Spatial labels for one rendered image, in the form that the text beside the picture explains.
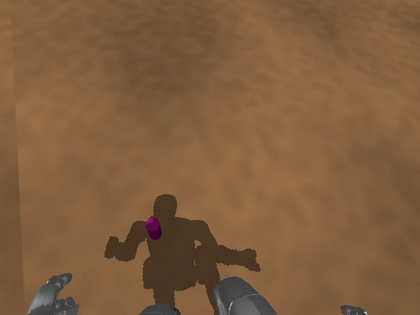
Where can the can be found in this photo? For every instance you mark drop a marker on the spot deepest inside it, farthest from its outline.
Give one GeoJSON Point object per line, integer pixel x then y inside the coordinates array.
{"type": "Point", "coordinates": [153, 228]}

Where can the left robot hand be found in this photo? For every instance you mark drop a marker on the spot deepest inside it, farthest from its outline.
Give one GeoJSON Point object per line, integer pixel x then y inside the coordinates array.
{"type": "Point", "coordinates": [46, 297]}

